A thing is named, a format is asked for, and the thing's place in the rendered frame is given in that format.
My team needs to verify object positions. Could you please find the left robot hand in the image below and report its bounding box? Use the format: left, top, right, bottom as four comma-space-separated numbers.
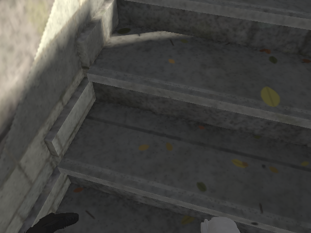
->
24, 213, 79, 233

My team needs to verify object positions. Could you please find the robot right thigh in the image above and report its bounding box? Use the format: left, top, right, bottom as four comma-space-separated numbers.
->
200, 216, 240, 233

